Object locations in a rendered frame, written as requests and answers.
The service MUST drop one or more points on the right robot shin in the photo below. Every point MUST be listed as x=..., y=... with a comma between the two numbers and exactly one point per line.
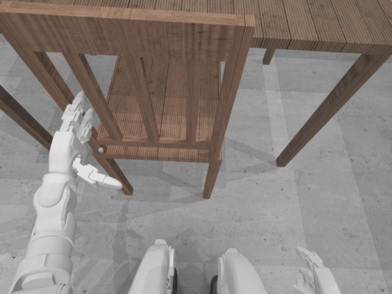
x=225, y=290

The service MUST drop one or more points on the chair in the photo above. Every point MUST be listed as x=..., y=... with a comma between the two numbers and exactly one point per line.
x=165, y=100

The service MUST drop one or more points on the table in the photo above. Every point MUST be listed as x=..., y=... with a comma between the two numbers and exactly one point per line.
x=340, y=26

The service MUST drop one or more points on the robot right thigh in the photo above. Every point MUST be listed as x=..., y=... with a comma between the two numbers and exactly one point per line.
x=237, y=273

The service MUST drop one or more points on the robot left hand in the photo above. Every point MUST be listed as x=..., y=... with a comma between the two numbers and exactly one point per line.
x=69, y=141

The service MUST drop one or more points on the robot left forearm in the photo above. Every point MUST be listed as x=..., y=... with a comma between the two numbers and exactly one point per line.
x=48, y=258

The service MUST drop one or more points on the robot right hand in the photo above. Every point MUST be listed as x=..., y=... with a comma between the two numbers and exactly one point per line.
x=321, y=281

